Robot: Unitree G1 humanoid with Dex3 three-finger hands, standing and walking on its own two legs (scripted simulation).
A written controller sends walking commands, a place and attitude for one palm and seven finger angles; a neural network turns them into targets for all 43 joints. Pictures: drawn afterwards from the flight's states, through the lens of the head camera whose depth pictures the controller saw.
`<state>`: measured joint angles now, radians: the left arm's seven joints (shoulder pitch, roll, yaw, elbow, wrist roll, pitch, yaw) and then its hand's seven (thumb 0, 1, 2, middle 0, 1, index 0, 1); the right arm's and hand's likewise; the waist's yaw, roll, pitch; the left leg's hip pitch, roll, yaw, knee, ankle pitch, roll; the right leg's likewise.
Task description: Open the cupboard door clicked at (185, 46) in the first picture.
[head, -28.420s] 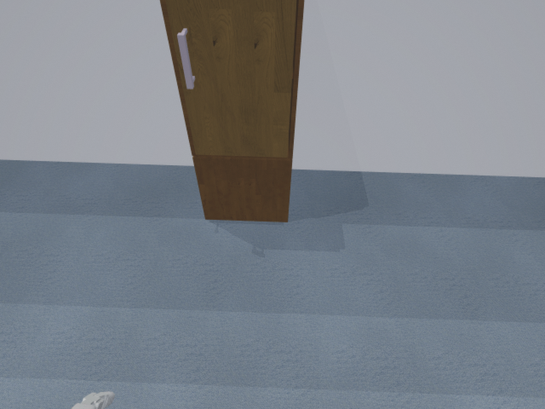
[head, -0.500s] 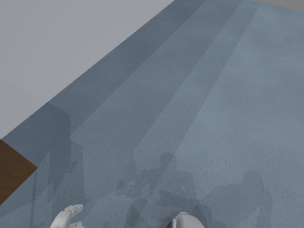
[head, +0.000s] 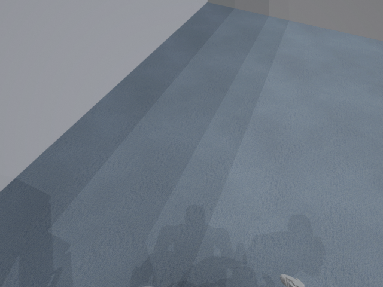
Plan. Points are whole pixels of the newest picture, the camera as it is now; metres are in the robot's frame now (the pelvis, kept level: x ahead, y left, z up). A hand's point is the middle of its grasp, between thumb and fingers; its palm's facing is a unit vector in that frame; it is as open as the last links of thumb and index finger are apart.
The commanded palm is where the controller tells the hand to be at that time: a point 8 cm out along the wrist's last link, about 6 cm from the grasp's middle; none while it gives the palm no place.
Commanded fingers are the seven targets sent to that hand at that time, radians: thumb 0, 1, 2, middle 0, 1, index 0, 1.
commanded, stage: walk to a spot facing it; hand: left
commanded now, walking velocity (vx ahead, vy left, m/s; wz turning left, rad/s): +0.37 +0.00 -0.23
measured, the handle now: out of the picture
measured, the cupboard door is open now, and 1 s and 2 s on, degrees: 47 47 47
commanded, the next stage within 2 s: turn to face it in 0.72 s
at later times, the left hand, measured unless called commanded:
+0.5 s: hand (152, 230) +0.27 +0.12 -0.16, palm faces -0.04 -0.98 -0.18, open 7.2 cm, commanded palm none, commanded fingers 0.00 0.90 0.90 -0.20 -0.30 -0.20 -0.30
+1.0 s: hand (180, 152) +0.54 +0.08 -0.15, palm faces -0.02 -0.98 -0.21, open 7.3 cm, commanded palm none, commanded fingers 0.00 0.90 0.90 -0.20 -0.30 -0.20 -0.30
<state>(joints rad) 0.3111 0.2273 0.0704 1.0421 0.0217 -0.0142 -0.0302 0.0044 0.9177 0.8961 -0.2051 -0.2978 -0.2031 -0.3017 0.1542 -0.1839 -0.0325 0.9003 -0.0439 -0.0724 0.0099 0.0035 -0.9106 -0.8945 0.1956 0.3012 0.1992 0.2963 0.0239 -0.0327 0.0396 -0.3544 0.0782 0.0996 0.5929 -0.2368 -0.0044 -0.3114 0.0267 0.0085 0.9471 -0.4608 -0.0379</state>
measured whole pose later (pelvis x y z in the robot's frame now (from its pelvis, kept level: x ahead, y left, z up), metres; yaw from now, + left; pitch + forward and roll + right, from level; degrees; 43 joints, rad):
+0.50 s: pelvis +0.23 -0.06 +0.02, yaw -4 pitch +1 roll +0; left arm 0.25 0.19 0.06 1.05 0.02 -0.06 -0.01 0.00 0.94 0.90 -0.21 -0.30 -0.20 -0.30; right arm 0.26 -0.18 -0.05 1.04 -0.02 -0.03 0.02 0.01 -0.92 -0.89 0.19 0.30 0.20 0.30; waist -0.01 -0.03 0.04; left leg -0.48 0.13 0.11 0.82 -0.31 -0.04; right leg -0.16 -0.01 -0.11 0.40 -0.26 -0.04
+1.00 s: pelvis +0.44 -0.10 +0.00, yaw -1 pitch +0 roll +1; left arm 0.16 0.17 0.04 1.00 0.03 -0.04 -0.01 0.00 0.91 0.90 -0.20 -0.30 -0.20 -0.30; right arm 0.33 -0.19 -0.06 1.11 -0.02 0.02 0.01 0.01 -0.92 -0.89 0.20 0.30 0.20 0.30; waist -0.03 0.02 0.04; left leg -0.36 0.09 0.07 0.97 -0.50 -0.02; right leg -0.32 -0.09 -0.17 0.60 -0.27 -0.03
